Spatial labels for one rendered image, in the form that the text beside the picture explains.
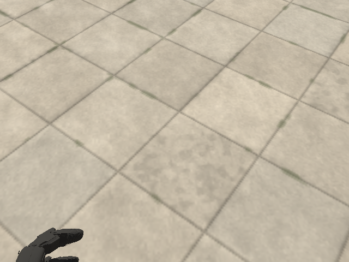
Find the robot left hand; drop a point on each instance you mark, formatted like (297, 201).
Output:
(47, 242)

